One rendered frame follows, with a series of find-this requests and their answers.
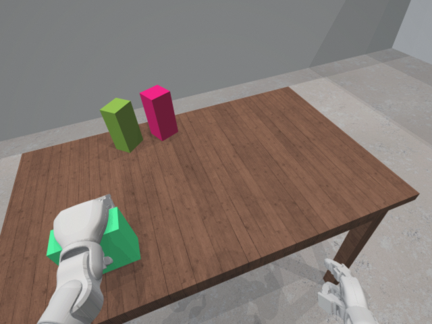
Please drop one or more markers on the robot left hand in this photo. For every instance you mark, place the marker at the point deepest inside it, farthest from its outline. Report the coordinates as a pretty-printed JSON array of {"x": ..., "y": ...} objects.
[{"x": 86, "y": 221}]

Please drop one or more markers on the robot right forearm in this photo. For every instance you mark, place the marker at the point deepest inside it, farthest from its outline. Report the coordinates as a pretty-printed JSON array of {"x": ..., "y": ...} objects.
[{"x": 359, "y": 315}]

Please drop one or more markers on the table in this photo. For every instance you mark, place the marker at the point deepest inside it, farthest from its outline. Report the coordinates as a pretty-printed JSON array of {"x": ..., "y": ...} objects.
[{"x": 240, "y": 185}]

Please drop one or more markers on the robot left forearm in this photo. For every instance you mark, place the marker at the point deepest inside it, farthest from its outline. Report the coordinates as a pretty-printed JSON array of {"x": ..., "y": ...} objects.
[{"x": 78, "y": 298}]

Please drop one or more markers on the sponge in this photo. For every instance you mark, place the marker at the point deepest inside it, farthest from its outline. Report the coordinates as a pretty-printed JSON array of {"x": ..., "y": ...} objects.
[{"x": 118, "y": 242}]

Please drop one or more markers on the robot right hand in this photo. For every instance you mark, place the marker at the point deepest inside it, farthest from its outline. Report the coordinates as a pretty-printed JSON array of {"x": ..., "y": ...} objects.
[{"x": 334, "y": 299}]

